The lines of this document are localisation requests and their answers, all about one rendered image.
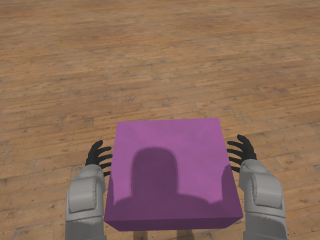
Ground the right robot forearm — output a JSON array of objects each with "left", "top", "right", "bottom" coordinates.
[{"left": 238, "top": 159, "right": 289, "bottom": 240}]

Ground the robot right hand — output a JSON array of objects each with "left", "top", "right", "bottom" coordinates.
[{"left": 226, "top": 134, "right": 257, "bottom": 173}]

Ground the carton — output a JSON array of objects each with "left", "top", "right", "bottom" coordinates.
[{"left": 103, "top": 118, "right": 244, "bottom": 232}]

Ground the robot left hand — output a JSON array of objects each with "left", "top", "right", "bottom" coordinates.
[{"left": 85, "top": 140, "right": 113, "bottom": 177}]

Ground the left robot forearm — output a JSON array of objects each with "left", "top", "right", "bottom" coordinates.
[{"left": 65, "top": 164, "right": 107, "bottom": 240}]

